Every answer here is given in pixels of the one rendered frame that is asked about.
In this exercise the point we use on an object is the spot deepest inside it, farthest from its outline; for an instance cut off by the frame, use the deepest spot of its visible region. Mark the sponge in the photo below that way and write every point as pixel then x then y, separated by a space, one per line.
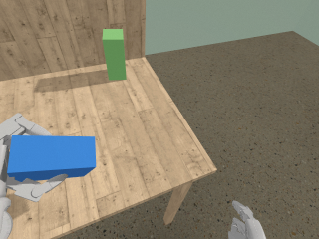
pixel 42 157

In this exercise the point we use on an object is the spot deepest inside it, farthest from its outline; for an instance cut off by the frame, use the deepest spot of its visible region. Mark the robot right hand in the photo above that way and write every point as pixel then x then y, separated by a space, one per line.
pixel 252 228

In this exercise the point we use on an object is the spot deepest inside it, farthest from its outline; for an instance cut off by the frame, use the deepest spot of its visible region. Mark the table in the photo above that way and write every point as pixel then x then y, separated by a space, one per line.
pixel 53 72

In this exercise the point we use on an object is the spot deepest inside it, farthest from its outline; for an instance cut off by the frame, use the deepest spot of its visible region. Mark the left robot forearm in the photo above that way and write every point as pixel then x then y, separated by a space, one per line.
pixel 6 221

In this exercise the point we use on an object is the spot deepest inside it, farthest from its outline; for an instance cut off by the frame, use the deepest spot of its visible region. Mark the robot left hand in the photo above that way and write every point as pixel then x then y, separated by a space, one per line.
pixel 28 189

